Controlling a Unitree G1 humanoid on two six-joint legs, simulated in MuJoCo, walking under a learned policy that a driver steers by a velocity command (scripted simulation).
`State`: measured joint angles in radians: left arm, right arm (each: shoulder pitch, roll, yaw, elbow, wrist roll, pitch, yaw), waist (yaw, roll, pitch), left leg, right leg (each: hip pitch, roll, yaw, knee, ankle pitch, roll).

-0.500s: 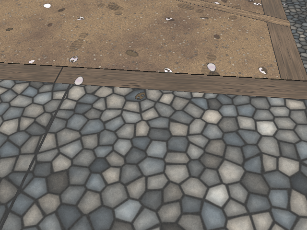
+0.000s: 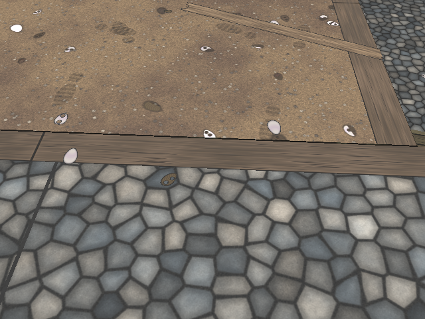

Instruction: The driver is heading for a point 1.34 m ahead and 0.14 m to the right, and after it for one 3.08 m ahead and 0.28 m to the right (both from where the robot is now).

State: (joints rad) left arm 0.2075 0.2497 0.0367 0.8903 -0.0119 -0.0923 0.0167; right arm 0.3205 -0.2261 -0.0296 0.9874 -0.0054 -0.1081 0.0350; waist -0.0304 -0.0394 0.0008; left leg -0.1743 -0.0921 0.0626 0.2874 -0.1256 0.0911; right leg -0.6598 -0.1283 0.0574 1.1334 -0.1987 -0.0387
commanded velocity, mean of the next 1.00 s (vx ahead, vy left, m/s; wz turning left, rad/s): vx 0.50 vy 0.00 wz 0.00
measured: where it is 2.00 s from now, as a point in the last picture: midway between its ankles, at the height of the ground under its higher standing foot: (219, 179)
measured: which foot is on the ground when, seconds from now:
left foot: down 0.00-0.30, up 0.32-0.84, down 0.86-1.00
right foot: up 0.00-0.28, down 0.30-0.88, up 0.90-1.00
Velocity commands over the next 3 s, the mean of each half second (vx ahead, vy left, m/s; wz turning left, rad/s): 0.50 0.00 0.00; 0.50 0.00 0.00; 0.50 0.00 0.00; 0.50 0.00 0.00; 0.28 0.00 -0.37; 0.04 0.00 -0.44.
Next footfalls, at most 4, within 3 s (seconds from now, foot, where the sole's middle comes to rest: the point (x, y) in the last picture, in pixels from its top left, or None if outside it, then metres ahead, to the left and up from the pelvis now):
0.30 right None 0.33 -0.17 -0.78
0.86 left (192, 281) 0.65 0.07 -0.78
1.44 right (253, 201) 0.96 -0.16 -0.78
1.98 left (188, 146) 1.26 0.09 -0.78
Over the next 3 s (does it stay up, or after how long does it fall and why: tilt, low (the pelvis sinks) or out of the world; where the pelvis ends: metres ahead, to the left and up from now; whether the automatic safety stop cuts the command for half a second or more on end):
stays up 1.36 0.00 -0.01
